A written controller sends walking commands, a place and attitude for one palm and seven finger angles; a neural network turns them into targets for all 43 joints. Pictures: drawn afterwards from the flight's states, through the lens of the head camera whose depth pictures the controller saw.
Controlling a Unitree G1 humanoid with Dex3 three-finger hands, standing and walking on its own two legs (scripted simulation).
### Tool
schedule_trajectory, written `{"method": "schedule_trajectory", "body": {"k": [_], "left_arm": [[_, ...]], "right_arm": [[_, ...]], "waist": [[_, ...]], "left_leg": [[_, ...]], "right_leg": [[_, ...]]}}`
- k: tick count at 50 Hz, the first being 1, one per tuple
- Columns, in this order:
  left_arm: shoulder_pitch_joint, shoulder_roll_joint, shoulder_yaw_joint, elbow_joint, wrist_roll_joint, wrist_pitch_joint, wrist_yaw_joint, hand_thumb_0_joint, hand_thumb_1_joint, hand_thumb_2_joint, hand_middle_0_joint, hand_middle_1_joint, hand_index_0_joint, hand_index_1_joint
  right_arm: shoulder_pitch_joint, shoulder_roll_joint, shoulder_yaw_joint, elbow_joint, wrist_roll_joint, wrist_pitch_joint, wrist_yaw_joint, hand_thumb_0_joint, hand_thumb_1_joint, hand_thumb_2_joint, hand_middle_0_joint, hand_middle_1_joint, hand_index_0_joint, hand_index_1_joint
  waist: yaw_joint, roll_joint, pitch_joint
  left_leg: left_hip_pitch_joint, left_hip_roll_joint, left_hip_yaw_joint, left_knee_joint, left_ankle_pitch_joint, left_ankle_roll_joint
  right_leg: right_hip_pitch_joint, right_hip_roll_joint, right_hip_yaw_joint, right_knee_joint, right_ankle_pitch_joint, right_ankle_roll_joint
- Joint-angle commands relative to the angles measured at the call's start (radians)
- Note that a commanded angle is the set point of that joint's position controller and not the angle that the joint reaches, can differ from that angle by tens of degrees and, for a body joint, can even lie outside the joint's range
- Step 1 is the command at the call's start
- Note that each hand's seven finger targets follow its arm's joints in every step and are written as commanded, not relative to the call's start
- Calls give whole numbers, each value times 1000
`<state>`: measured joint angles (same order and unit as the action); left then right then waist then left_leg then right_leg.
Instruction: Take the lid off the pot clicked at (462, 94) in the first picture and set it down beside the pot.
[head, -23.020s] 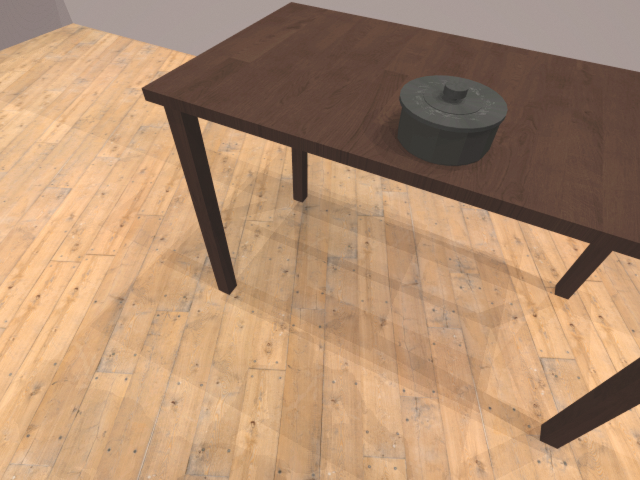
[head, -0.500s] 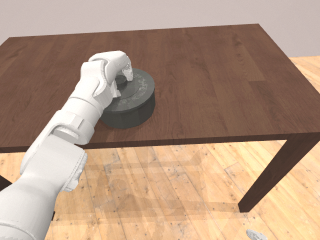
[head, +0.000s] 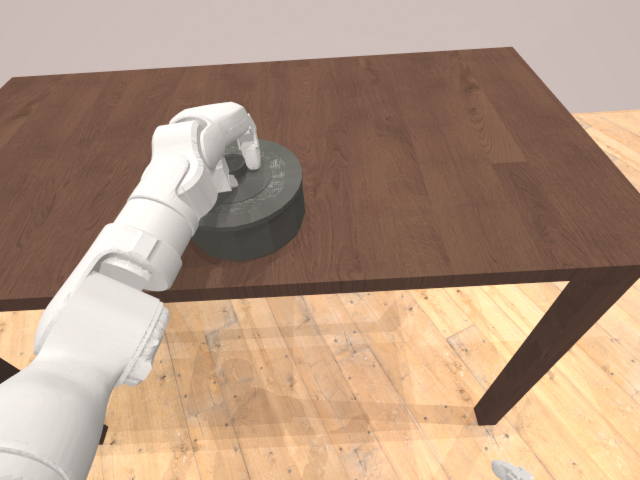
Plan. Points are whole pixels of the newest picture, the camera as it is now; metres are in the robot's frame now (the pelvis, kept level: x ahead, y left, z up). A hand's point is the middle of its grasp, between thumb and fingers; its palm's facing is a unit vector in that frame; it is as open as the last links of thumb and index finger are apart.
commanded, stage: close the fingers and squeeze the knob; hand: left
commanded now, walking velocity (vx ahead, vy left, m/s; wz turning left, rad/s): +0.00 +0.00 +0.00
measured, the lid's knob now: (231, 167) +0.49 +0.11 +0.15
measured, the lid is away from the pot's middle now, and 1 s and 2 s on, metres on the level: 0.01 0.01 0.00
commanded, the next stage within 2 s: lift the lid straight up in 0.82 s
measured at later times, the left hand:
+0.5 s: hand (222, 169) +0.46 +0.12 +0.17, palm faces -0.31 -0.09 -0.94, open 6.9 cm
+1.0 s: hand (222, 169) +0.46 +0.11 +0.17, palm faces -0.33 -0.08 -0.94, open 6.9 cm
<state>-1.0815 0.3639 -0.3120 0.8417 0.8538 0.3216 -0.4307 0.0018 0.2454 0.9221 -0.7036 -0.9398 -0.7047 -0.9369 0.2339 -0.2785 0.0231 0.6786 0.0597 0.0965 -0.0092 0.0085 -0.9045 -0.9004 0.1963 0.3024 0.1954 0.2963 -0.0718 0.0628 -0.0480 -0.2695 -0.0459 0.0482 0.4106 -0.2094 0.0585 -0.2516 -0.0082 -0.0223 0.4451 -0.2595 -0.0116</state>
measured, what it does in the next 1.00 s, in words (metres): stands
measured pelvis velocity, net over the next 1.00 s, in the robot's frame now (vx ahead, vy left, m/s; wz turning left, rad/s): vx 0.00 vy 0.00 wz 0.00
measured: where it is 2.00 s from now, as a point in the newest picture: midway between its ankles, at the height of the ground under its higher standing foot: outside the picture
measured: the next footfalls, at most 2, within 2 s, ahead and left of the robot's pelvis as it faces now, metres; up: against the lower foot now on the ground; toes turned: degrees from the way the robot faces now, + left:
none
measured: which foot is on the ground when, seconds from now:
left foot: down 0.00-1.00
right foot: down 0.00-1.00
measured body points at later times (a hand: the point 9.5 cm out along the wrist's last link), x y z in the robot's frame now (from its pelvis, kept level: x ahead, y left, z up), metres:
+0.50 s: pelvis +0.00 +0.00 +0.00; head +0.01 -0.02 +0.45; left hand +0.47 +0.12 +0.22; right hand +0.11 -0.25 -0.13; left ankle +0.00 +0.09 -0.74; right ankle -0.02 -0.11 -0.74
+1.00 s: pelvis +0.00 +0.00 +0.00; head +0.01 -0.02 +0.45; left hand +0.47 +0.12 +0.22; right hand +0.09 -0.25 -0.13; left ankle +0.00 +0.09 -0.74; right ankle -0.02 -0.11 -0.74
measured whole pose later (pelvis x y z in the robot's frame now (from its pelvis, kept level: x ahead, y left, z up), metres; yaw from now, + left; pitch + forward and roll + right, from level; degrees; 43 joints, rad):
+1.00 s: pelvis +0.00 +0.00 +0.00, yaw +0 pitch +4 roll +0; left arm -1.12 0.35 -0.33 0.90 0.86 0.32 -0.42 0.00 0.35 0.67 -0.71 -0.91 -0.70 -0.92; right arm 0.24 -0.28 0.02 0.69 0.06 0.09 -0.02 0.01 -0.90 -0.90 0.20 0.30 0.20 0.30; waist -0.08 0.06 -0.05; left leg -0.28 -0.05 0.05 0.41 -0.20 0.06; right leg -0.26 -0.01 -0.02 0.44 -0.25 -0.01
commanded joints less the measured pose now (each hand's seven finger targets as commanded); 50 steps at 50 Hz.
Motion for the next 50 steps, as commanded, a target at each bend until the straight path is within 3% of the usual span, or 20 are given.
{"method": "schedule_trajectory", "body": {"k": [1, 4, 5, 6, 9, 10, 13, 15, 19, 20, 26, 30, 31, 35, 39, 40, 42, 46, 49, 50], "left_arm": [[-488, 214, 83, -176, 31, 5, 29, 0, 416, 769, -793, -995, -793, -995], [-497, 188, 66, -187, 14, 5, 34, 0, 469, 704, -819, -999, -819, -999], [-523, 229, 91, -198, 33, 7, 37, 0, 488, 680, -828, -1000, -828, -1000], [-531, 193, 58, -206, 31, 8, 35, 0, 507, 655, -837, -1000, -837, -1000], [-466, 229, 105, -205, 14, 7, 40, 0, 568, 570, -866, -999, -866, -999], [-494, 256, 117, -223, 33, 6, 40, 0, 590, 538, -875, -998, -875, -998], [-483, 192, 64, -173, 26, 19, 39, 0, 531, 670, -822, -982, -822, -979], [-480, 208, 76, -136, 30, 19, 40, 0, 527, 708, -806, -975, -807, -969], [-516, 191, 67, -148, 20, 12, 43, 0, 554, 741, -797, -967, -799, -958], [-509, 230, 94, -110, 41, 15, 45, 0, 562, 747, -798, -967, -800, -957], [-569, 168, 39, -125, 42, 9, 43, 0, 616, 776, -818, -971, -821, -963], [-552, 193, 67, -103, 42, 8, 47, 0, 654, 794, -838, -978, -839, -973], [-593, 150, 31, -141, 38, 6, 44, 0, 663, 799, -844, -979, -844, -976], [-545, 203, 78, -108, 33, 6, 44, 0, 702, 816, -865, -985, -862, -990], [-562, 139, 31, -102, 10, 3, 42, 0, 742, 832, -885, -993, -880, -1003], [-590, 154, 40, -125, 28, 1, 43, 0, 752, 836, -890, -996, -884, -1006], [-560, 194, 71, -73, 34, 7, 44, 0, 767, 841, -897, -1000, -891, -1011], [-579, 159, 42, -110, 30, 0, 39, 0, 782, 847, -904, -1004, -898, -1017], [-616, 215, 82, -120, 14, -5, 45, 0, 787, 849, -907, -1006, -901, -1019], [-652, 229, 85, -136, 37, -7, 47, 0, 788, 850, -908, -1007, -902, -1019]], "right_arm": [[-72, -114, -38, -140, 3, -39, 0, 0, -900, -900, 200, 300, 200, 300], [-64, -120, -45, -138, 6, -34, 0, 0, -900, -900, 200, 300, 200, 300], [-70, -114, -41, -134, 7, -33, 1, 0, -900, -900, 200, 300, 200, 300], [-78, -111, -38, -141, 8, -34, 2, 0, -900, -900, 200, 300, 200, 300], [-68, -122, -45, -144, 4, -34, 4, 0, -900, -900, 200, 300, 200, 300], [-78, -114, -39, -144, 5, -34, 5, 0, -900, -900, 200, 300, 200, 300], [-80, -113, -38, -139, 10, -31, 2, 0, -900, -900, 200, 300, 200, 300], [-75, -117, -36, -131, 10, -25, 1, 0, -900, -900, 200, 300, 200, 300], [-62, -121, -42, -132, 5, -26, -3, 0, -900, -900, 200, 300, 200, 300], [-62, -115, -35, -125, 5, -25, -4, 0, -900, -900, 200, 300, 200, 300], [-64, -111, -35, -124, 5, -27, -6, 0, -900, -900, 200, 300, 200, 300], [-52, -113, -36, -121, 2, -29, -6, 0, -900, -900, 200, 300, 200, 300], [-51, -111, -37, -121, 1, -31, -5, 0, -900, -900, 200, 300, 200, 300], [-46, -114, -39, -121, 0, -34, -7, 0, -900, -900, 200, 300, 200, 300], [-43, -119, -44, -119, 4, -35, -6, 0, -900, -900, 200, 300, 200, 300], [-40, -115, -43, -113, 0, -39, -6, 0, -900, -900, 200, 300, 200, 300], [-40, -118, -39, -108, 1, -38, -9, 0, -900, -900, 200, 300, 200, 300], [-43, -114, -41, -114, -1, -43, -7, 0, -900, -900, 200, 300, 200, 300], [-32, -125, -44, -111, 1, -40, -12, 0, -900, -900, 200, 300, 200, 300], [-38, -114, -40, -112, -1, -49, -13, 0, -900, -900, 200, 300, 200, 300]], "waist": [[10, -112, -359], [-1, -99, -341], [6, -108, -359], [4, -85, -355], [13, -86, -385], [17, -110, -400], [6, -129, -345], [3, -140, -315], [-3, -100, -349], [4, -118, -343], [-9, -91, -347], [-2, -104, -356], [-10, -91, -368], [-2, -135, -366], [-15, -115, -319], [-12, -106, -357], [-5, -123, -340], [-10, -107, -349], [-14, -116, -348], [-9, -114, -376]], "left_leg": [[195, -15, -49, 6, 309, 31], [199, -11, -50, 3, 289, 31], [200, -9, -51, 1, 278, 28], [203, -11, -55, 0, 284, 27], [207, -8, -56, 8, 324, 29], [204, -7, -57, 7, 324, 26], [189, -9, -54, 2, 300, 28], [168, -7, -50, -5, 258, 25], [194, -8, -57, 2, 276, 27], [181, -7, -56, -1, 259, 24], [199, -6, -59, -3, 259, 23], [198, -5, -65, -4, 270, 23], [217, -6, -66, -4, 284, 23], [190, -9, -60, -10, 241, 27], [190, -8, -63, -16, 230, 27], [218, -7, -65, -12, 247, 25], [195, -9, -63, -13, 236, 25], [208, -10, -63, -10, 255, 27], [194, -9, -61, -17, 223, 30], [209, -11, -62, -17, 224, 28]], "right_leg": [[94, 25, 6, -27, 422, -30], [68, 25, -2, -35, 391, -34], [79, 27, 3, -27, 386, -32], [69, 28, 1, -26, 382, -34], [98, 23, 3, -25, 415, -35], [113, 25, 5, -16, 422, -32], [76, 29, -1, -25, 398, -30], [64, 29, -4, -30, 370, -30], [55, 25, -4, -31, 368, -36], [62, 28, -2, -25, 360, -34], [37, 29, -5, -26, 349, -36], [45, 30, -3, -26, 349, -36], [39, 30, -7, -25, 357, -36], [70, 29, 0, -32, 350, -32], [29, 28, -9, -41, 322, -37], [32, 31, -5, -33, 333, -35], [44, 31, -2, -33, 336, -34], [43, 31, -4, -34, 353, -35], [58, 28, -2, -43, 338, -35], [65, 30, 4, -34, 342, -34]]}}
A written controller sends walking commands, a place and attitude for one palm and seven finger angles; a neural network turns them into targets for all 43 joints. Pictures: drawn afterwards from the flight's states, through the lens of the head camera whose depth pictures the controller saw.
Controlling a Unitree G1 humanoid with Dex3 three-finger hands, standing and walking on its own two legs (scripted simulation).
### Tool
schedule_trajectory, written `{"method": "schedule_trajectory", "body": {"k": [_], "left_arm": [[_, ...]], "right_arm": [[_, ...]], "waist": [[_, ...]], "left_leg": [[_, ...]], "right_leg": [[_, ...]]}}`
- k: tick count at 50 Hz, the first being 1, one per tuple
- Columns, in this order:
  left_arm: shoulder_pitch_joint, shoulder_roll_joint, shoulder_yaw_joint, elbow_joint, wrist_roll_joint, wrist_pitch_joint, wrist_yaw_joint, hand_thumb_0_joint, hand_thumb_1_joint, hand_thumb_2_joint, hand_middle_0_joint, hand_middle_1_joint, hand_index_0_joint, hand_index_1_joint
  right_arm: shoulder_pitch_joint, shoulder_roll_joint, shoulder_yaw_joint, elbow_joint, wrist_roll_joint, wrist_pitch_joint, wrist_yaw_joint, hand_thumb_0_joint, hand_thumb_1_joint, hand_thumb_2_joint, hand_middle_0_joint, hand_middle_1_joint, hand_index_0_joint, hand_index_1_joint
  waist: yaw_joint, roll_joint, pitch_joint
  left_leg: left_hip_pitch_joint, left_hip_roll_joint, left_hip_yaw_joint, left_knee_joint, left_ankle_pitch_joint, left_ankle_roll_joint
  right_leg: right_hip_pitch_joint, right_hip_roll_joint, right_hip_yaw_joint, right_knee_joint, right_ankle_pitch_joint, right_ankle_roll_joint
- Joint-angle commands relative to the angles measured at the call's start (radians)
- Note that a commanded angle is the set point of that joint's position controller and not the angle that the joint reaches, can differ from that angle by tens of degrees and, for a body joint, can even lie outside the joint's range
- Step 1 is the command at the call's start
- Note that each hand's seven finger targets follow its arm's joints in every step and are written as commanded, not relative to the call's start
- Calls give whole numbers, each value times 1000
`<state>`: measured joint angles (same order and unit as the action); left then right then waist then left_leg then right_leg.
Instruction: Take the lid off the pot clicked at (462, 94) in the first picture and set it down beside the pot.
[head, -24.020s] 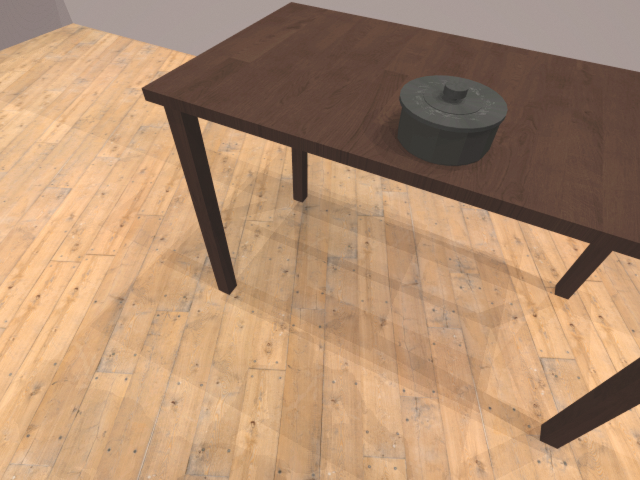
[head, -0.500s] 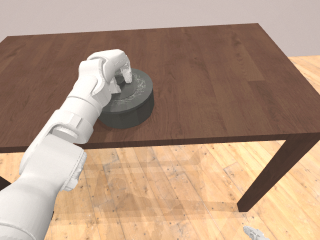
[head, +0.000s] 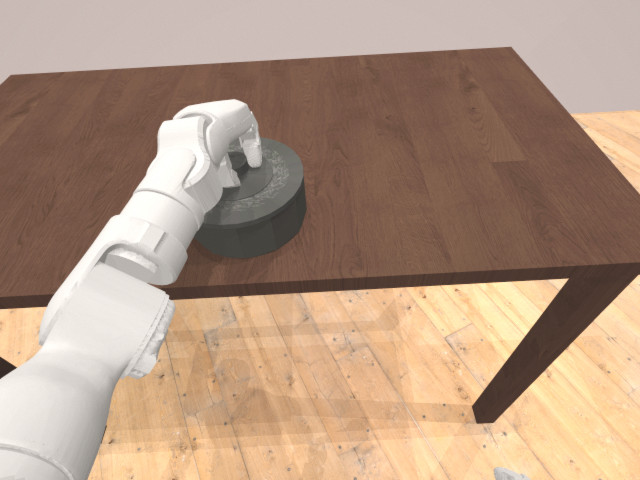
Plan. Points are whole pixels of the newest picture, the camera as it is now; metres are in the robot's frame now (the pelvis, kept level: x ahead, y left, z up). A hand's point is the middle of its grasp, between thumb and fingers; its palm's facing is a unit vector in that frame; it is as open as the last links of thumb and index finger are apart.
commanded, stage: lift the lid straight up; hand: left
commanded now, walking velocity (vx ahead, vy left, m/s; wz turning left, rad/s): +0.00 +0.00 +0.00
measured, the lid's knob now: (232, 164) +0.49 +0.11 +0.15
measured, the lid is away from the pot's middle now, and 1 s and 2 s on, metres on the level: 0.01 0.00 0.02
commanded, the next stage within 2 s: move the lid sideways beside the pot in 1.92 s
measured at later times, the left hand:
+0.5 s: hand (222, 147) +0.46 +0.11 +0.20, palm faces -0.28 -0.08 -0.96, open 6.9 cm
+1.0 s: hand (214, 109) +0.46 +0.10 +0.25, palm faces -0.20 -0.08 -0.98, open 6.9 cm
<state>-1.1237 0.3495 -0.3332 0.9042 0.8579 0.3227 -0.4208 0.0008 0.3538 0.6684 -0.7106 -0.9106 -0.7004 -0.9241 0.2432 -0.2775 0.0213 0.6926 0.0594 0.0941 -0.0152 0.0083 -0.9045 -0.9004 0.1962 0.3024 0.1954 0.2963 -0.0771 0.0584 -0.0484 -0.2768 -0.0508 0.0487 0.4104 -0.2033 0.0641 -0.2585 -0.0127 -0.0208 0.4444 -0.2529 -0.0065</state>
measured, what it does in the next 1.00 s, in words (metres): stands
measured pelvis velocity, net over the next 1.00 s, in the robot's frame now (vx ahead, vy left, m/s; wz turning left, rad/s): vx -0.01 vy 0.00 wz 0.00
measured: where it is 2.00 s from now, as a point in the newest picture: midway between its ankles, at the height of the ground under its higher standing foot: outside the picture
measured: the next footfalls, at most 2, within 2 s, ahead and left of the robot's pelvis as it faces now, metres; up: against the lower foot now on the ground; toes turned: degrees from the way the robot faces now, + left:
none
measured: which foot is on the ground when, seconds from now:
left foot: down 0.00-1.00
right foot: down 0.00-1.00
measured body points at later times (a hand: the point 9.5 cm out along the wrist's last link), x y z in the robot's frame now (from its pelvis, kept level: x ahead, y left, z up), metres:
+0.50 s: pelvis +0.00 +0.00 +0.00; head +0.01 -0.03 +0.45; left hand +0.47 +0.11 +0.25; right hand +0.12 -0.25 -0.13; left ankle +0.00 +0.08 -0.74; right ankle -0.02 -0.12 -0.74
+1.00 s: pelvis -0.01 +0.00 +0.00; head +0.00 -0.04 +0.45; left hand +0.46 +0.11 +0.31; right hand +0.12 -0.25 -0.12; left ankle +0.00 +0.08 -0.74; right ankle -0.02 -0.12 -0.74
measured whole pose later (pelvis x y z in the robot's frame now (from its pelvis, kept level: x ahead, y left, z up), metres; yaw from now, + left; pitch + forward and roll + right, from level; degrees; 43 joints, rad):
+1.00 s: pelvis -0.01 +0.00 +0.00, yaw +0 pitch +3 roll +1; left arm -1.25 0.40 -0.32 0.85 0.85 0.34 -0.49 0.00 0.35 0.67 -0.73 -0.89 -0.72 -0.92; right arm 0.21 -0.28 0.03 0.70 0.06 0.03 -0.01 0.01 -0.90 -0.90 0.20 0.30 0.19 0.30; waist -0.06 0.07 -0.05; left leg -0.25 -0.05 0.04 0.38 -0.18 0.06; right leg -0.24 -0.01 -0.02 0.44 -0.24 -0.01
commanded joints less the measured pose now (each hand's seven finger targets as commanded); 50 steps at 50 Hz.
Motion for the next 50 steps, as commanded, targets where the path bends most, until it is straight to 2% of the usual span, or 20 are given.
{"method": "schedule_trajectory", "body": {"k": [1, 3, 6, 8, 11, 15, 19, 22, 24, 26, 27, 29, 32, 36, 39, 41, 44, 45, 49, 50], "left_arm": [[-621, 210, 77, -199, 29, -8, 34, 0, 789, 850, -908, -1007, -903, -1019], [-650, 210, 76, -262, 25, -14, 36, 0, 790, 850, -909, -1007, -903, -1020], [-641, 219, 88, -231, 28, -12, 36, 0, 791, 851, -910, -1008, -904, -1020], [-696, 280, 130, -285, 28, -13, 44, 0, 791, 851, -910, -1008, -904, -1020], [-701, 248, 109, -328, 24, -21, 43, 0, 791, 851, -910, -1008, -904, -1021], [-649, 282, 139, -265, 34, -5, 39, 0, 792, 851, -910, -1008, -904, -1021], [-608, 159, 50, -278, 2, 3, 24, 0, 792, 851, -910, -1008, -904, -1021], [-681, 261, 118, -305, 23, 10, 23, 0, 792, 851, -910, -1008, -904, -1021], [-711, 243, 102, -351, -1, -2, 21, 0, 792, 851, -910, -1008, -905, -1021], [-728, 262, 110, -316, 21, 3, 18, 0, 792, 851, -910, -1008, -905, -1021], [-741, 309, 145, -306, 28, 7, 21, 0, 792, 851, -910, -1008, -905, -1021], [-717, 278, 125, -309, 8, -1, 20, 0, 792, 851, -910, -1008, -905, -1021], [-686, 288, 131, -226, 35, 15, 12, 0, 792, 851, -910, -1008, -905, -1021], [-711, 218, 71, -254, 30, 18, -3, 0, 792, 851, -910, -1008, -905, -1021], [-747, 227, 73, -315, 9, 10, -2, 0, 792, 851, -910, -1008, -905, -1021], [-786, 301, 125, -280, 38, 14, -3, 0, 792, 851, -910, -1008, -905, -1021], [-813, 307, 129, -331, 12, 2, -2, 0, 792, 851, -910, -1008, -905, -1021], [-828, 348, 160, -323, 37, 2, -1, 0, 792, 851, -910, -1008, -905, -1021], [-724, 277, 119, -212, 19, 22, -17, 0, 792, 851, -910, -1008, -905, -1021], [-736, 310, 136, -210, 44, 25, -19, 0, 792, 851, -910, -1008, -905, -1021]], "right_arm": [[-53, -112, -38, -127, 2, -51, -7, 0, -900, -900, 200, 300, 200, 300], [-57, -109, -39, -132, 2, -66, -4, 0, -900, -900, 200, 300, 200, 300], [-45, -111, -45, -119, -3, -73, -3, 0, -900, -900, 200, 300, 200, 300], [-48, -113, -40, -120, 0, -82, -3, 0, -900, -900, 200, 300, 200, 300], [-55, -105, -46, -126, -5, -100, 3, 0, -900, -900, 200, 300, 200, 300], [-58, -113, -41, -119, -3, -90, 10, 0, -900, -900, 200, 300, 200, 300], [-68, -112, -48, -129, 2, -81, 18, 0, -900, -900, 200, 300, 200, 300], [-86, -110, -37, -128, 2, -82, 13, 0, -900, -900, 200, 300, 200, 300], [-87, -111, -40, -137, 1, -88, 9, 0, -900, -900, 200, 300, 200, 300], [-90, -103, -35, -128, -1, -94, 4, 0, -900, -900, 200, 300, 200, 300], [-86, -106, -33, -121, 0, -94, 2, 0, -900, -900, 200, 300, 200, 300], [-85, -112, -36, -127, 0, -92, 3, 0, -900, -900, 200, 300, 200, 300], [-100, -107, -28, -122, 2, -90, 3, 0, -900, -900, 200, 300, 200, 300], [-105, -105, -29, -134, 5, -82, 9, 0, -900, -900, 200, 300, 200, 300], [-106, -110, -32, -144, 5, -89, 6, 0, -900, -900, 200, 300, 200, 300], [-102, -107, -27, -132, 2, -93, -2, 0, -900, -900, 200, 300, 200, 300], [-100, -110, -29, -139, 3, -108, -2, 0, -900, -900, 200, 300, 200, 300], [-104, -103, -26, -134, 0, -113, -2, 0, -900, -900, 200, 300, 200, 300], [-88, -116, -31, -125, 4, -98, 3, 0, -900, -900, 200, 300, 200, 300], [-102, -111, -25, -129, 4, -97, 6, 0, -900, -900, 200, 300, 200, 300]], "waist": [[-9, -93, -364], [-3, -51, -405], [-9, -91, -398], [2, -74, -428], [3, -64, -466], [14, -109, -424], [0, -87, -392], [10, -102, -413], [3, -71, -438], [6, -106, -428], [12, -116, -425], [10, -104, -424], [20, -128, -378], [10, -105, -377], [3, -73, -421], [9, -102, -418], [13, -78, -442], [23, -91, -460], [16, -126, -365], [26, -135, -366]], "left_leg": [[223, -6, -66, -17, 224, 23], [270, -4, -75, -10, 280, 20], [269, -1, -80, -3, 293, 21], [279, -2, -83, -8, 316, 19], [315, 1, -88, 5, 379, 19], [259, -2, -77, -8, 351, 16], [273, 0, -72, -2, 374, 18], [265, -7, -72, -10, 318, 20], [281, -7, -76, -6, 333, 21], [271, -10, -74, -7, 310, 23], [263, -9, -73, -13, 302, 22], [258, -9, -76, -12, 325, 20], [222, -10, -65, -21, 282, 20], [238, -7, -66, -22, 278, 16], [270, -6, -72, -17, 283, 18], [250, -10, -70, -20, 264, 21], [259, -10, -73, -23, 279, 21], [262, -9, -77, -24, 288, 17], [213, -7, -62, -33, 274, 19], [204, -5, -61, -38, 249, 13]], "right_leg": [[56, 36, 1, -37, 333, -40], [55, 36, 2, -29, 354, -41], [54, 41, 0, -35, 362, -39], [79, 38, 3, -26, 387, -40], [85, 37, 7, -26, 418, -38], [103, 33, 4, -23, 418, -39], [67, 29, -3, -36, 408, -39], [94, 31, 6, -30, 400, -39], [102, 26, 4, -32, 408, -41], [104, 31, 10, -33, 407, -37], [113, 30, 11, -32, 407, -37], [116, 25, 6, -31, 415, -41], [106, 25, 11, -32, 395, -39], [81, 26, 4, -36, 367, -40], [94, 23, 8, -42, 366, -42], [105, 27, 14, -39, 368, -41], [127, 21, 15, -41, 383, -42], [134, 23, 18, -30, 386, -42], [111, 21, 6, -47, 378, -41], [106, 21, 10, -40, 351, -40]]}}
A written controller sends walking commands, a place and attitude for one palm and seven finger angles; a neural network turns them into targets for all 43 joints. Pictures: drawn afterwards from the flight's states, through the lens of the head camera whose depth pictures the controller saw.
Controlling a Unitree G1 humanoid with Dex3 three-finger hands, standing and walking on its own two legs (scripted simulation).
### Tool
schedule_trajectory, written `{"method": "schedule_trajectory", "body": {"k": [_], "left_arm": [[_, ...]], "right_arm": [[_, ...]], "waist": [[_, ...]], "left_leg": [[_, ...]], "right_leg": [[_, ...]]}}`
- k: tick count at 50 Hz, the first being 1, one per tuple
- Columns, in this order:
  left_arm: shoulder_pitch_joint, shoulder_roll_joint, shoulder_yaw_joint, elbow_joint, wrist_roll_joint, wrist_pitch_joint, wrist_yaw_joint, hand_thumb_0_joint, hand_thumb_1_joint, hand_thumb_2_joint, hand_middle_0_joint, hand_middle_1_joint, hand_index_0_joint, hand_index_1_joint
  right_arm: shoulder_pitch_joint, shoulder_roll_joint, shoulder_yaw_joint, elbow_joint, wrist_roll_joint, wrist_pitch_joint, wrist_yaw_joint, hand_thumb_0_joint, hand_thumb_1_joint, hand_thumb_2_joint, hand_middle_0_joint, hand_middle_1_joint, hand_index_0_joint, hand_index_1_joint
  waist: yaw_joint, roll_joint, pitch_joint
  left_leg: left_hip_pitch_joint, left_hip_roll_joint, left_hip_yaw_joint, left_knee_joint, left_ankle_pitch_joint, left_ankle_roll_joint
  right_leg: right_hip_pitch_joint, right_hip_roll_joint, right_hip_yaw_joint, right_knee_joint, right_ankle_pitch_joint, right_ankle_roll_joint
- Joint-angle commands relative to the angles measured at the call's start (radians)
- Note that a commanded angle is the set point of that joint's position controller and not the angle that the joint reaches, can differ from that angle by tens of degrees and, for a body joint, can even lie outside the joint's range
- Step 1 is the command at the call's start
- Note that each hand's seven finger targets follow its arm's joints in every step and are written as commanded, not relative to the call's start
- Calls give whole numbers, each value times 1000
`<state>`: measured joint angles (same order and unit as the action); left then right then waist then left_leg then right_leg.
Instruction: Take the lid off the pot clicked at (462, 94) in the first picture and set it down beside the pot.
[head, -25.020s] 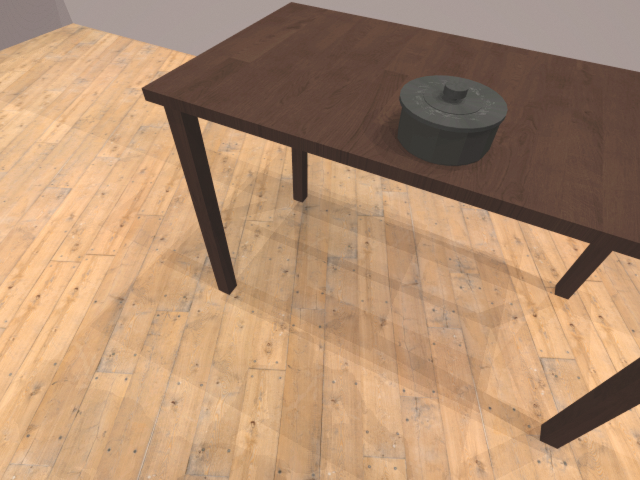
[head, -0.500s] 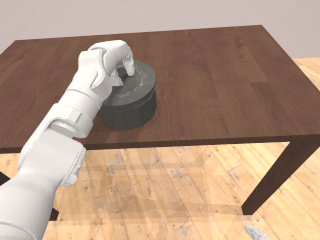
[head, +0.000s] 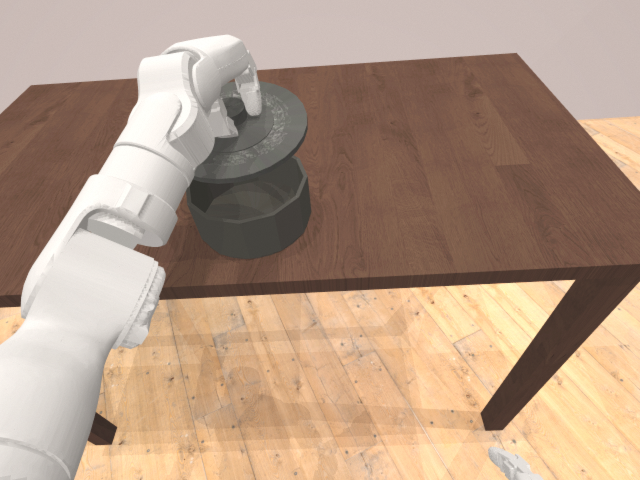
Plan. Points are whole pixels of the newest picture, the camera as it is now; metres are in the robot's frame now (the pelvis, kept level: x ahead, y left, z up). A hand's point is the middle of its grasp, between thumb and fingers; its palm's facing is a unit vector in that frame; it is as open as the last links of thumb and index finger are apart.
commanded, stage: lift the lid straight up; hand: left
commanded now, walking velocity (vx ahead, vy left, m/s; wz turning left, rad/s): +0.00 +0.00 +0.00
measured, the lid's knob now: (229, 112) +0.50 +0.10 +0.23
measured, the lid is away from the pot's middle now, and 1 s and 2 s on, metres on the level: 0.00 0.02 0.15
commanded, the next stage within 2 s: move the lid sideways beside the pot in 0.92 s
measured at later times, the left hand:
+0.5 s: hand (214, 75) +0.48 +0.10 +0.29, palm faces -0.15 -0.09 -0.98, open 6.9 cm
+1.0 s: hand (194, 66) +0.47 +0.12 +0.31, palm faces -0.12 -0.07 -0.99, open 6.9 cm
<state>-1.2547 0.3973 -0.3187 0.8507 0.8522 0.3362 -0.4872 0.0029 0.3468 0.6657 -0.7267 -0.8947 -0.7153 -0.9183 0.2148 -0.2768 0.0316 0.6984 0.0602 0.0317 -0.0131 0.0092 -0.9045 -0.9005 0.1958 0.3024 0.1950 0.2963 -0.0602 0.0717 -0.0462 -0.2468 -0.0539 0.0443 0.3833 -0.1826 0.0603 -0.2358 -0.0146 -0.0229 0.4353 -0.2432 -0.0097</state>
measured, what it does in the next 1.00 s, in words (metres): stands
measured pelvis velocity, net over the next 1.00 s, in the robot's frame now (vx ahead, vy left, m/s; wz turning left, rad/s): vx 0.00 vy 0.01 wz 0.02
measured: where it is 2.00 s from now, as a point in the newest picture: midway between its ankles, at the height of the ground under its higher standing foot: outside the picture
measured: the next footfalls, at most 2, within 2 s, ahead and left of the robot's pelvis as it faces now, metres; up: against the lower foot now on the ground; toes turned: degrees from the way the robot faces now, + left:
none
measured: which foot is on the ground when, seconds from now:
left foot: down 0.00-1.00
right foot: down 0.00-1.00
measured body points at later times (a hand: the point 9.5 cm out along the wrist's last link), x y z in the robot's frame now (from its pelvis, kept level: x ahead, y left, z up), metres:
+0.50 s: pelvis +0.00 +0.01 +0.00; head +0.02 -0.02 +0.45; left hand +0.48 +0.11 +0.34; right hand +0.11 -0.25 -0.13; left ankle +0.01 +0.08 -0.74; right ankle -0.01 -0.11 -0.74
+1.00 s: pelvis +0.00 +0.01 +0.00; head +0.02 -0.02 +0.45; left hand +0.47 +0.12 +0.36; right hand +0.14 -0.24 -0.12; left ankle +0.01 +0.08 -0.74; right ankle -0.01 -0.11 -0.74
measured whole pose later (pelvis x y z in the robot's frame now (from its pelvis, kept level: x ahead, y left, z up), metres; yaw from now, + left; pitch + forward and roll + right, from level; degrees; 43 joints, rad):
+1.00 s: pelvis +0.00 +0.01 +0.00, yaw +1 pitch +4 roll +0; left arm -1.43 0.41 -0.37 0.85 0.88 0.41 -0.55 0.01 0.34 0.67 -0.73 -0.90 -0.72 -0.92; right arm 0.20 -0.28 0.04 0.68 0.07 0.02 -0.01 0.01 -0.90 -0.90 0.20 0.30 0.20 0.30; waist -0.04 0.06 -0.06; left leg -0.28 -0.07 0.03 0.38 -0.18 0.07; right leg -0.26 -0.03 -0.03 0.42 -0.24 0.00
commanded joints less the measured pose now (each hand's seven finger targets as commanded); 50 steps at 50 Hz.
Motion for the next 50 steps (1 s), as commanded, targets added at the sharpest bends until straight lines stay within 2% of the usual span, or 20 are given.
{"method": "schedule_trajectory", "body": {"k": [1, 4, 5, 10, 11, 14, 18, 19, 21, 24, 27, 29, 30, 34, 37, 39, 40, 44, 49, 50], "left_arm": [[-610, 216, 81, -158, 45, 13, 41, 0, 792, 851, -910, -1008, -905, -1021], [-634, 194, 64, -168, 23, 12, 40, 0, 792, 851, -910, -1008, -905, -1021], [-682, 253, 97, -171, 50, 13, 42, 0, 792, 851, -910, -1008, -905, -1021], [-819, 284, 102, -246, 54, -7, 46, 0, 792, 851, -910, -1008, -905, -1021], [-819, 224, 56, -213, 53, -3, 40, 0, 792, 851, -910, -1008, -905, -1021], [-768, 202, 60, -151, 30, 5, 38, 0, 792, 851, -910, -1008, -905, -1021], [-798, 222, 66, -110, 62, 14, 35, 0, 792, 851, -910, -1008, -905, -1021], [-775, 221, 84, -134, 37, 7, 38, 0, 792, 851, -910, -1008, -905, -1021], [-796, 321, 146, -111, 83, 15, 36, 0, 792, 851, -910, -1008, -905, -1021], [-781, 230, 86, -147, 52, 16, 29, 0, 792, 851, -910, -1008, -905, -1021], [-791, 290, 119, -162, 80, 32, 20, 0, 792, 851, -910, -1008, -905, -1021], [-763, 220, 78, -167, 51, 37, 13, 0, 792, 851, -910, -1008, -905, -1021], [-779, 287, 120, -175, 77, 43, 12, 0, 792, 851, -910, -1008, -905, -1021], [-803, 263, 100, -211, 51, 47, 4, 0, 792, 851, -910, -1008, -905, -1021], [-853, 285, 98, -202, 78, 60, -2, 0, 792, 851, -910, -1008, -905, -1021], [-769, 231, 77, -146, 55, 65, -5, 0, 792, 851, -910, -1008, -905, -1021], [-776, 281, 101, -138, 82, 70, -8, 0, 792, 851, -910, -1008, -905, -1021], [-809, 160, 25, -220, 41, 61, -8, 0, 792, 851, -910, -1008, -905, -1021], [-840, 191, 42, -178, 45, 64, -2, 0, 792, 851, -910, -1008, -905, -1021], [-881, 237, 61, -170, 72, 63, 1, 0, 792, 851, -910, -1008, -905, -1021]], "right_arm": [[-78, -111, -33, -142, 4, -32, 2, 0, -900, -900, 200, 300, 200, 300], [-68, -117, -38, -144, 7, -30, -1, 0, -900, -900, 200, 300, 200, 300], [-75, -111, -32, -141, 6, -34, -3, 0, -900, -900, 200, 300, 200, 300], [-64, -105, -34, -140, 2, -66, -14, 0, -900, -900, 200, 300, 200, 300], [-59, -103, -34, -133, 3, -68, -17, 0, -900, -900, 200, 300, 200, 300], [-28, -117, -40, -115, 4, -68, -14, 0, -900, -900, 200, 300, 200, 300], [-36, -112, -30, -114, 1, -72, -9, 0, -900, -900, 200, 300, 200, 300], [-21, -120, -39, -116, -2, -71, -8, 0, -900, -900, 200, 300, 200, 300], [-32, -119, -32, -119, -10, -69, -11, 0, -900, -900, 200, 300, 200, 300], [-34, -116, -38, -135, -2, -69, -4, 0, -900, -900, 200, 300, 200, 300], [-47, -114, -32, -140, -2, -66, 1, 0, -900, -900, 200, 300, 200, 300], [-40, -119, -39, -145, 1, -61, 5, 0, -900, -900, 200, 300, 200, 300], [-45, -114, -36, -142, -2, -61, 4, 0, -900, -900, 200, 300, 200, 300], [-45, -121, -38, -148, 1, -62, 1, 0, -900, -900, 200, 300, 200, 300], [-59, -109, -31, -143, 4, -66, -1, 0, -900, -900, 200, 300, 200, 300], [-42, -121, -38, -137, 4, -58, 2, 0, -900, -900, 200, 300, 200, 300], [-53, -117, -32, -136, 3, -54, 3, 0, -900, -900, 200, 300, 200, 300], [-66, -112, -35, -150, 9, -53, 7, 0, -900, -900, 200, 300, 200, 300], [-62, -115, -31, -134, 9, -55, 2, 0, -900, -900, 200, 300, 200, 300], [-66, -108, -25, -130, 7, -57, -2, 0, -900, -900, 200, 300, 200, 300]], "waist": [[3, -145, -360], [-8, -127, -357], [-4, -138, -367], [-11, -80, -467], [-23, -84, -441], [-25, -95, -407], [-14, -97, -399], [-12, -99, -427], [2, -142, -447], [-4, -113, -451], [8, -123, -452], [-4, -108, -441], [7, -132, -449], [-1, -112, -459], [-1, -128, -454], [-6, -112, -422], [4, -139, -410], [-14, -68, -447], [-22, -79, -412], [-17, -111, -408]], "left_leg": [[174, -6, -56, -10, 222, 22], [181, -5, -56, -11, 203, 23], [178, -3, -57, -16, 180, 21], [244, -3, -74, -4, 211, 20], [247, -4, -75, -2, 224, 23], [240, 2, -78, -8, 246, 17], [213, -5, -75, -11, 236, 15], [225, 0, -76, -6, 280, 14], [194, -2, -66, -7, 266, 19], [223, 3, -62, 1, 344, 19], [220, 4, -67, 7, 384, 19], [236, 6, -66, 12, 420, 19], [226, 7, -63, 11, 392, 20], [245, 6, -65, 12, 408, 22], [240, 3, -69, 13, 386, 21], [232, 4, -66, 14, 375, 19], [207, 2, -65, 8, 343, 16], [274, 9, -79, 20, 409, 12], [246, 3, -83, 5, 306, 8], [223, -2, -82, -6, 241, 8]], "right_leg": [[74, 25, 11, -36, 336, -37], [64, 22, 7, -46, 315, -37], [66, 24, 12, -41, 298, -35], [75, 26, 22, -32, 309, -38], [52, 30, 16, -35, 312, -39], [33, 30, 5, -46, 309, -40], [33, 30, 10, -37, 309, -42], [61, 23, 8, -41, 340, -42], [100, 23, 19, -31, 362, -40], [91, 17, 16, -38, 396, -39], [95, 21, 19, -25, 417, -40], [81, 20, 14, -39, 421, -38], [89, 22, 18, -31, 413, -36], [91, 19, 15, -40, 416, -37], [77, 24, 15, -27, 402, -39], [54, 22, 8, -44, 378, -39], [59, 24, 9, -34, 369, -40], [24, 20, 4, -38, 362, -40], [10, 26, 1, -50, 300, -45], [17, 31, 1, -45, 276, -43]]}}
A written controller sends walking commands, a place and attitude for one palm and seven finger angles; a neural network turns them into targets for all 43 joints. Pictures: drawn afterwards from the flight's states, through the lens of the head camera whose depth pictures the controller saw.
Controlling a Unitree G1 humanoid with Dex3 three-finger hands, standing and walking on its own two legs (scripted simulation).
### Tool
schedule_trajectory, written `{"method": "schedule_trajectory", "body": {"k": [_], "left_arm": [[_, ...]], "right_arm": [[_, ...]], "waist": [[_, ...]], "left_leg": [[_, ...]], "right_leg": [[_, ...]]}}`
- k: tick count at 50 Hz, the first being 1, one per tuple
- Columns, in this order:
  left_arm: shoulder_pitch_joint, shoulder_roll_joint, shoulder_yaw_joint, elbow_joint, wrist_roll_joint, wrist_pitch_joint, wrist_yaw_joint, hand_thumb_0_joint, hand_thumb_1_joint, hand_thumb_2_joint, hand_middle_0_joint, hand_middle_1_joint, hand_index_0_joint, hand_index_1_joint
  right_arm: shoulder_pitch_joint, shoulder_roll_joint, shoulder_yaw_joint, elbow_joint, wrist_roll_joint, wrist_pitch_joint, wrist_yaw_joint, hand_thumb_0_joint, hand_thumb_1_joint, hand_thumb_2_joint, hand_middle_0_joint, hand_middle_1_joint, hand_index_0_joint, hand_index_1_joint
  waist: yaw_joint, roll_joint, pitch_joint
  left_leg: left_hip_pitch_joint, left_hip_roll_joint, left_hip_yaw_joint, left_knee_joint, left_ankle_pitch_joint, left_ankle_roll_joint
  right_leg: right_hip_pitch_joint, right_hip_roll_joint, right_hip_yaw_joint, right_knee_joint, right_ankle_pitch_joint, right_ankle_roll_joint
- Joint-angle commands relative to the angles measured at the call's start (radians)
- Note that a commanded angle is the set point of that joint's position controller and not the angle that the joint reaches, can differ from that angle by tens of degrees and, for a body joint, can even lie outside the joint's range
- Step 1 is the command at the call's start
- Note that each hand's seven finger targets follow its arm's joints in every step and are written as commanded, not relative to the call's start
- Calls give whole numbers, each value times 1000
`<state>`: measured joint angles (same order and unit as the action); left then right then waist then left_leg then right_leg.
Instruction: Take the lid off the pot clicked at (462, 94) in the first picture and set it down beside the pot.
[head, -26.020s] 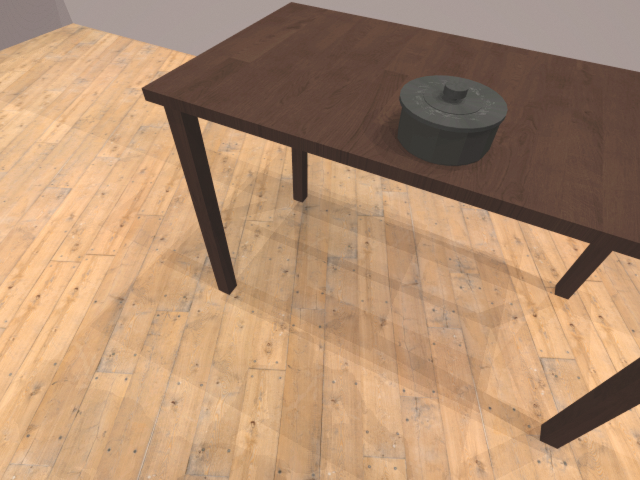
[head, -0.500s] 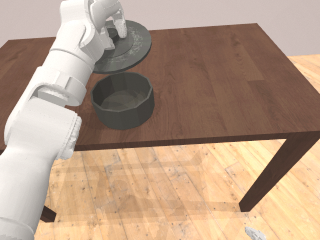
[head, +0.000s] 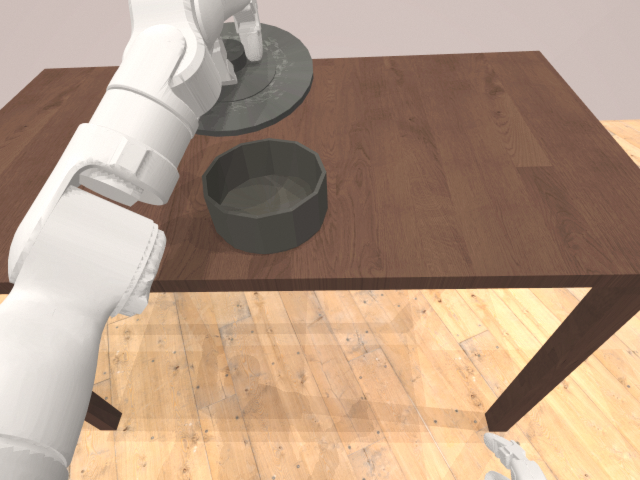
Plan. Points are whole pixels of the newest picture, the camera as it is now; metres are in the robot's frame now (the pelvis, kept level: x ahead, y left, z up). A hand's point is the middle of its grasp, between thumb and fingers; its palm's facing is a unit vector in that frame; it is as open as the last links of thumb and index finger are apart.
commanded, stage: move the lid sideways beside the pot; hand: left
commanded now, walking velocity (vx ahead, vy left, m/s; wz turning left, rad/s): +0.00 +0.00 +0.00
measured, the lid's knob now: (227, 56) +0.50 +0.10 +0.29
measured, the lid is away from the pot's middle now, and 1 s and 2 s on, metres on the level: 0.02 0.15 0.23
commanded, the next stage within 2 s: none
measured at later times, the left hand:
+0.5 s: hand (173, 58) +0.47 +0.15 +0.30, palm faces -0.12 -0.08 -0.99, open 6.8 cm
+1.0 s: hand (107, 64) +0.48 +0.23 +0.30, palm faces -0.13 -0.06 -0.99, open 6.8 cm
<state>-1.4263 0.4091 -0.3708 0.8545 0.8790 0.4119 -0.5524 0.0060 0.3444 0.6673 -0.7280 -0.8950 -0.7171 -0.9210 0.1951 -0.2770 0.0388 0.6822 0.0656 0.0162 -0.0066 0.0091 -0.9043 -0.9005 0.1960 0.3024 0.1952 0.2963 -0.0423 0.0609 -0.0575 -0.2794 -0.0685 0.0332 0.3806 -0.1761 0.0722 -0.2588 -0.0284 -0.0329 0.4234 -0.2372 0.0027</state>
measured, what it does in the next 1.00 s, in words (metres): stands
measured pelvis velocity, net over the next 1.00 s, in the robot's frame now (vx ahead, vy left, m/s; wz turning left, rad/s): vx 0.00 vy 0.01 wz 0.00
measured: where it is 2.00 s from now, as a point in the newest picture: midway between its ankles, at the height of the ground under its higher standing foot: outside the picture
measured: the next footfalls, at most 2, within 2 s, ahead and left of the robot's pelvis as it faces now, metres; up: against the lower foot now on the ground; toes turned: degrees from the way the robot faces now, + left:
none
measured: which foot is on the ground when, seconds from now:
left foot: down 0.00-1.00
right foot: down 0.00-1.00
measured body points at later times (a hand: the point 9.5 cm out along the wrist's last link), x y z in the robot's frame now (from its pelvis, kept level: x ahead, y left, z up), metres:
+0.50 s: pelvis +0.00 +0.00 +0.00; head +0.02 -0.02 +0.45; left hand +0.48 +0.15 +0.36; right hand +0.10 -0.27 -0.12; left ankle +0.01 +0.07 -0.74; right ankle -0.02 -0.12 -0.74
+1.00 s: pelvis +0.00 +0.01 +0.00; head +0.04 +0.00 +0.45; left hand +0.48 +0.23 +0.35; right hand +0.11 -0.25 -0.12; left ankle +0.01 +0.07 -0.74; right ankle -0.02 -0.12 -0.74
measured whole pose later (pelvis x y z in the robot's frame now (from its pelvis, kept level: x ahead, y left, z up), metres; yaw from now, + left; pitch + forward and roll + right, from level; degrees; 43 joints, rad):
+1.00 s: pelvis +0.00 +0.01 +0.00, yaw +0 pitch +6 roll -1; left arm -1.36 0.68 -0.27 0.86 0.95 0.29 -0.59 0.01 0.34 0.67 -0.73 -0.89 -0.72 -0.92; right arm 0.24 -0.29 0.03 0.67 0.08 0.07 -0.02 0.01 -0.90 -0.90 0.20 0.30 0.20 0.30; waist -0.08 0.04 -0.04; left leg -0.32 -0.06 0.03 0.41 -0.19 0.08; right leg -0.27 -0.02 -0.04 0.40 -0.22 0.01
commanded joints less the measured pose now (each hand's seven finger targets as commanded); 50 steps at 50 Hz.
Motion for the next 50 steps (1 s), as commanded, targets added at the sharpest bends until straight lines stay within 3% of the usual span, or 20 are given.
{"method": "schedule_trajectory", "body": {"k": [1, 5, 7, 11, 15, 19, 20, 22, 24, 27, 29, 32, 34, 35, 40, 44, 45, 48, 49, 50], "left_arm": [[-709, 211, 109, -114, 47, -9, 67, 0, 792, 851, -910, -1008, -905, -1021], [-746, 388, 218, -181, 99, -46, 88, 0, 792, 851, -910, -1008, -905, -1021], [-720, 383, 213, -146, 108, -47, 84, 0, 792, 851, -910, -1008, -905, -1021], [-573, 246, 122, -28, 100, -28, 58, 0, 792, 851, -910, -1008, -905, -1021], [-616, 361, 186, -150, 96, -50, 50, 0, 792, 851, -910, -1008, -905, -1021], [-634, 310, 133, -282, 63, -73, 40, 0, 792, 851, -910, -1008, -905, -1021], [-672, 424, 214, -325, 92, -76, 45, 0, 792, 851, -910, -1008, -905, -1021], [-640, 443, 225, -247, 96, -69, 35, 0, 792, 851, -910, -1008, -905, -1021], [-583, 379, 171, -209, 67, -68, 27, 0, 792, 851, -910, -1008, -905, -1021], [-547, 437, 210, -174, 96, -62, 25, 0, 792, 851, -910, -1008, -905, -1021], [-509, 361, 146, -169, 74, -65, 18, 0, 792, 851, -910, -1008, -905, -1021], [-564, 442, 199, -209, 103, -71, 24, 0, 792, 851, -910, -1008, -905, -1021], [-544, 404, 160, -200, 81, -79, 16, 0, 792, 851, -910, -1008, -905, -1021], [-612, 472, 201, -252, 99, -87, 21, 0, 792, 851, -910, -1008, -905, -1021], [-644, 502, 211, -246, 99, -111, 24, 0, 792, 851, -910, -1008, -905, -1021], [-576, 449, 168, -160, 86, -118, 19, 0, 792, 851, -910, -1008, -905, -1021], [-625, 514, 216, -222, 105, -126, 25, 0, 792, 851, -910, -1008, -905, -1021], [-621, 511, 219, -255, 109, -134, 23, 0, 792, 851, -910, -1008, -905, -1021], [-561, 417, 147, -235, 84, -134, 17, 0, 792, 851, -910, -1008, -905, -1021], [-581, 473, 198, -259, 97, -132, 19, 0, 792, 851, -910, -1008, -905, -1021]], "right_arm": [[-44, -110, -31, -105, 2, -40, -15, 0, -900, -900, 200, 300, 200, 300], [-40, -116, -32, -117, -13, -47, -21, 0, -900, -900, 200, 300, 200, 300], [-43, -111, -32, -122, -13, -45, -24, 0, -900, -900, 200, 300, 200, 300], [-33, -121, -38, -121, -2, -16, -10, 0, -900, -900, 200, 300, 200, 300], [-42, -129, -39, -147, -2, -10, -11, 0, -900, -900, 200, 300, 200, 300], [-20, -124, -51, -159, 2, -23, -16, 0, -900, -900, 200, 300, 200, 300], [-24, -125, -50, -156, 0, -25, -16, 0, -900, -900, 200, 300, 200, 300], [-18, -128, -45, -140, 2, -21, -23, 0, -900, -900, 200, 300, 200, 300], [-7, -137, -51, -140, 11, -17, -21, 0, -900, -900, 200, 300, 200, 300], [-19, -136, -47, -139, 12, -6, -19, 0, -900, -900, 200, 300, 200, 300], [-9, -144, -51, -142, 16, 4, -13, 0, -900, -900, 200, 300, 200, 300], [-16, -140, -51, -143, 14, 9, -17, 0, -900, -900, 200, 300, 200, 300], [-9, -148, -53, -144, 19, 14, -19, 0, -900, -900, 200, 300, 200, 300], [-14, -141, -51, -145, 19, 10, -20, 0, -900, -900, 200, 300, 200, 300], [-3, -143, -50, -135, 19, 7, -27, 0, -900, -900, 200, 300, 200, 300], [21, -155, -54, -122, 22, 18, -25, 0, -900, -900, 200, 300, 200, 300], [16, -150, -53, -129, 17, 15, -22, 0, -900, -900, 200, 300, 200, 300], [12, -146, -55, -138, 15, 15, -21, 0, -900, -900, 200, 300, 200, 300], [29, -149, -58, -138, 19, 14, -17, 0, -900, -900, 200, 300, 200, 300], [29, -146, -59, -130, 17, 17, -13, 0, -900, -900, 200, 300, 200, 300]], "waist": [[-43, -124, -354], [-5, -99, -497], [-2, -109, -498], [-23, -147, -345], [-11, -135, -424], [-32, -51, -480], [-16, -46, -499], [-23, -75, -447], [-33, -42, -395], [-19, -69, -376], [-35, -44, -359], [-32, -44, -401], [-49, -40, -390], [-39, -51, -433], [-44, -7, -443], [-61, 13, -388], [-44, 19, -443], [-44, 56, -489], [-60, 71, -449], [-48, 43, -447]], "left_leg": [[231, 11, -68, -11, 200, 0], [243, 13, -70, -6, 255, -7], [227, 13, -61, 0, 281, -3], [189, 24, -52, -6, 279, -3], [195, 14, -47, -2, 260, 7], [294, 22, -61, 33, 381, 14], [295, 22, -64, 31, 371, 10], [257, 13, -60, 28, 339, 15], [244, 13, -57, 18, 321, 11], [215, 14, -54, 21, 293, 10], [227, 16, -60, 25, 319, 6], [247, 20, -64, 32, 310, 6], [248, 18, -61, 31, 305, 7], [250, 16, -62, 26, 272, 6], [275, 16, -75, 32, 303, 1], [270, 21, -81, 31, 321, -4], [283, 20, -85, 34, 338, -6], [334, 26, -91, 54, 435, -10], [348, 32, -102, 58, 484, -21], [343, 35, -106, 53, 470, -23]], "right_leg": [[28, 46, 6, -36, 256, -57], [129, 35, 29, -12, 311, -60], [148, 30, 33, -8, 342, -59], [56, 38, 12, -29, 311, -54], [124, 32, 27, -24, 335, -50], [103, 34, 30, -36, 367, -50], [118, 40, 35, -27, 366, -51], [115, 44, 29, -25, 366, -53], [90, 40, 20, -40, 343, -55], [88, 45, 19, -28, 329, -57], [66, 43, 12, -42, 325, -57], [63, 50, 15, -31, 306, -57], [59, 47, 12, -45, 311, -55], [81, 50, 18, -38, 300, -52], [59, 54, 13, -39, 294, -56], [19, 54, 1, -54, 274, -59], [42, 58, 8, -43, 285, -58], [29, 59, 8, -34, 303, -60], [-6, 59, -1, -48, 301, -62], [-9, 66, -3, -47, 290, -58]]}}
